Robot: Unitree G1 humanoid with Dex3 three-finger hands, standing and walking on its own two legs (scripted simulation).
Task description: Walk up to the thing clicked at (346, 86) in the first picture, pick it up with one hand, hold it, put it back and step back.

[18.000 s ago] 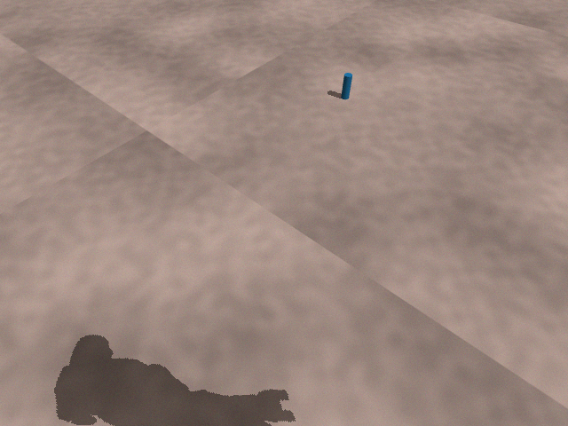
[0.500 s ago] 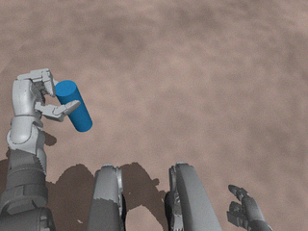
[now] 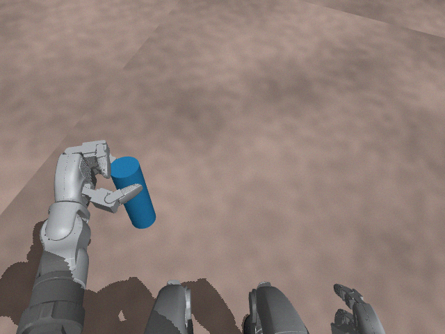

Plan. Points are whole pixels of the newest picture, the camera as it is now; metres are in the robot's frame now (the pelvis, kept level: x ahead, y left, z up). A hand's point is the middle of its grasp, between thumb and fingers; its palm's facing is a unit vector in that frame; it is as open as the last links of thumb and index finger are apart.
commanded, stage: lift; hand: left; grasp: from the side
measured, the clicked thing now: (135, 195) +0.36 +0.16 -0.02
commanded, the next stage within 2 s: hold in 0.80 s
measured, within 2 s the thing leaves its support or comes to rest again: neither
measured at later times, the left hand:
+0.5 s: hand (115, 162) +0.37 +0.17 +0.09, palm faces +0.02 -1.00 -0.02, open 6.3 cm
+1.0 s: hand (114, 154) +0.37 +0.16 +0.12, palm faces +0.02 -1.00 -0.02, open 6.2 cm
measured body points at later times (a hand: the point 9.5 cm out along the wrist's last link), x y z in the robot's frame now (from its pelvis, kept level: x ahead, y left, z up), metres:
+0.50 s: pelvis +0.02 -0.01 +0.05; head +0.09 +0.00 +0.49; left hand +0.36 +0.22 +0.09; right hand +0.15 -0.26 -0.06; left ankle +0.05 +0.11 -0.62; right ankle +0.03 -0.13 -0.62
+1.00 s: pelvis +0.03 -0.01 +0.07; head +0.08 -0.01 +0.52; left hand +0.36 +0.21 +0.12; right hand +0.16 -0.26 -0.04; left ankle +0.05 +0.11 -0.62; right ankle +0.03 -0.13 -0.62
